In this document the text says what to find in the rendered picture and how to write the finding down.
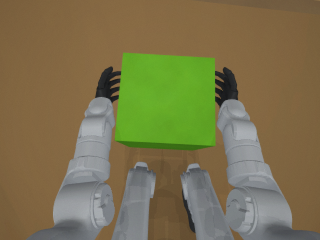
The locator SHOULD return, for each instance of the left robot thigh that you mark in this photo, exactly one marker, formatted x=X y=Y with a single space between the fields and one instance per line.
x=133 y=218

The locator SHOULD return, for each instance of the right robot shin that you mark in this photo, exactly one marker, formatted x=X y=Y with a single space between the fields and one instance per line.
x=191 y=166

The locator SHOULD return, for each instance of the carton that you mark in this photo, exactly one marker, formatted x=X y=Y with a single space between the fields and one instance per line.
x=166 y=102

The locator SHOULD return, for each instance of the robot right upper arm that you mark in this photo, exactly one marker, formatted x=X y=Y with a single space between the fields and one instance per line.
x=262 y=214

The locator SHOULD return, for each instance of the right robot forearm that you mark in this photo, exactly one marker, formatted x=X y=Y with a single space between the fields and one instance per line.
x=246 y=166

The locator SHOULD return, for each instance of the robot left upper arm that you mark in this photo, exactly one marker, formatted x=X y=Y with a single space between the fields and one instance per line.
x=81 y=210

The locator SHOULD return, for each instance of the left robot hand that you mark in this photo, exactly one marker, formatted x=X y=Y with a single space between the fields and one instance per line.
x=104 y=84

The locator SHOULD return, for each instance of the right robot hand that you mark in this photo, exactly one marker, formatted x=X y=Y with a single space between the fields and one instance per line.
x=229 y=86

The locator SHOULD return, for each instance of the left robot forearm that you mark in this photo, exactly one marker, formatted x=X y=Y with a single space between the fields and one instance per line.
x=91 y=157

